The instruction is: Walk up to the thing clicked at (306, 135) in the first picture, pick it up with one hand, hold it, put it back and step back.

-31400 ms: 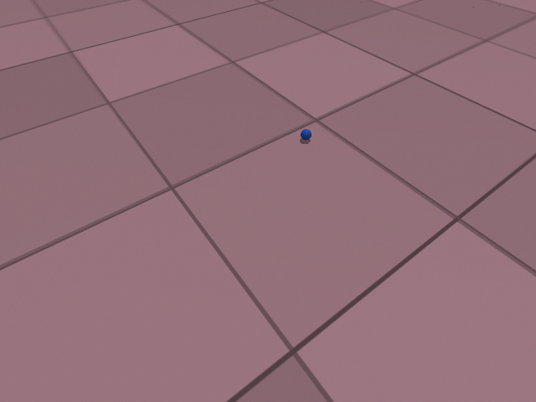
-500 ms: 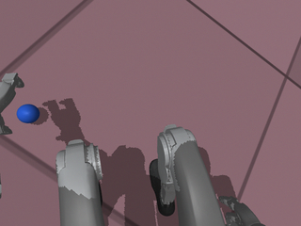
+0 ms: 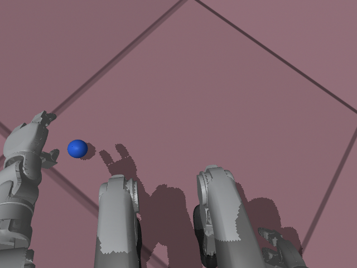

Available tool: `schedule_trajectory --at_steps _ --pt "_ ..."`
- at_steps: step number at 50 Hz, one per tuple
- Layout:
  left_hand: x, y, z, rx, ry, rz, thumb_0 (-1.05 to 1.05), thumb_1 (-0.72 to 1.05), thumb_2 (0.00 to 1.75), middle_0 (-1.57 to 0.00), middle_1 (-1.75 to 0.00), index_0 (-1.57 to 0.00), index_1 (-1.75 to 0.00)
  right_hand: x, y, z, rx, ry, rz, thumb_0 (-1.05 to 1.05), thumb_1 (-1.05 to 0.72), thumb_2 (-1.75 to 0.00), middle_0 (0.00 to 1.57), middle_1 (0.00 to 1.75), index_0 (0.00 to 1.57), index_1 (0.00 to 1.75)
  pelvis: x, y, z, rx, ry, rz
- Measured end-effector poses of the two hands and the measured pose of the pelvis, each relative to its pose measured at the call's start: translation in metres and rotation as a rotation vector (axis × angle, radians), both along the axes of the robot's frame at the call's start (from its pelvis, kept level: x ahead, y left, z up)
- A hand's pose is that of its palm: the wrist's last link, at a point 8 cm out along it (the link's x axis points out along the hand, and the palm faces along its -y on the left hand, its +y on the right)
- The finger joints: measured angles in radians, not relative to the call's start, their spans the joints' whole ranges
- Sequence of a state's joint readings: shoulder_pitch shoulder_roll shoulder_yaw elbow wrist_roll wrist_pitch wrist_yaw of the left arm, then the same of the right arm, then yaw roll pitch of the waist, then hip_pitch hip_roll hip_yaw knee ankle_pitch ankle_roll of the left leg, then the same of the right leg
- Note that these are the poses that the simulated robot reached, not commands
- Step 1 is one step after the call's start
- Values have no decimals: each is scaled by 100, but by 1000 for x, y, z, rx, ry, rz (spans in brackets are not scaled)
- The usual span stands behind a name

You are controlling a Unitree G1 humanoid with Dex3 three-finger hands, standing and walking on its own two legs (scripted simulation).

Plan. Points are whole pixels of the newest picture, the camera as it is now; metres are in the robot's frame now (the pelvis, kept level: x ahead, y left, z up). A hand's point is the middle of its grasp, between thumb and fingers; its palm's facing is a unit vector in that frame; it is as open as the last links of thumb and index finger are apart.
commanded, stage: home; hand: left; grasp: from above
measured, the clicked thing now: (77, 148) +0.45 +0.31 -0.38
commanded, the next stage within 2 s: none
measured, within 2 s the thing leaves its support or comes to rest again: neither
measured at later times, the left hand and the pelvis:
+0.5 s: hand (18, 212) +0.25 +0.22 +0.09, palm faces +0.04 -0.94 -0.35, open 7.4 cm; pelvis +0.02 -0.01 +0.18, yaw +4 degrees
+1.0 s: hand out of the picture +0.22 +0.20 +0.26, palm faces +0.17 -0.96 -0.20, open 7.4 cm; pelvis +0.08 +0.00 +0.30, yaw +6 degrees
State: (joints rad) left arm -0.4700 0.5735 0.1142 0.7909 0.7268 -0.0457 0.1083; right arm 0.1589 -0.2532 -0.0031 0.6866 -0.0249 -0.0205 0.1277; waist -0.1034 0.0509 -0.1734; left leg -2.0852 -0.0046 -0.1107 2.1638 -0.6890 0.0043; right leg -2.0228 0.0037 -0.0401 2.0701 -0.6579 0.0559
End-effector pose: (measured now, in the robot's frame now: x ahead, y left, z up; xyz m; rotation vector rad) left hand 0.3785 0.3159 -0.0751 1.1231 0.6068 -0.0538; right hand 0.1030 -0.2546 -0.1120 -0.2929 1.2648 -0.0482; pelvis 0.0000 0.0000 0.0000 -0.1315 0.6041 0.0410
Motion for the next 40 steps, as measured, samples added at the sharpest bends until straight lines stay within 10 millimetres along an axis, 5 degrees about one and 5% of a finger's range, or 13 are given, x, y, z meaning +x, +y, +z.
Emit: schedule_trajectory --at_steps 8,18,28,40 --pt "-63 -14 68 -271 -15 125 0 74 92 -23 -36 -22 -36 68 -4 74 -43 -208 59 0 -90 -89 20 30 20 30 0 -2 60 19 -45 15" --pt "-120 -32 144 -511 -17 371 1 87 90 -22 -31 -22 -31 131 19 162 -13 -447 88 1 -90 -89 20 30 20 30 7 -5 128 41 -118 37" --pt "-151 -54 226 -694 24 591 1 89 90 -21 -30 -21 -30 132 40 242 16 -508 44 1 -90 -89 20 30 20 30 33 -7 206 59 -209 56" --pt "-163 -70 324 -794 9 652 1 90 90 -21 -30 -21 -30 122 28 325 -58 -579 -43 1 -90 -89 21 30 20 30 69 -2 280 78 -340 70"
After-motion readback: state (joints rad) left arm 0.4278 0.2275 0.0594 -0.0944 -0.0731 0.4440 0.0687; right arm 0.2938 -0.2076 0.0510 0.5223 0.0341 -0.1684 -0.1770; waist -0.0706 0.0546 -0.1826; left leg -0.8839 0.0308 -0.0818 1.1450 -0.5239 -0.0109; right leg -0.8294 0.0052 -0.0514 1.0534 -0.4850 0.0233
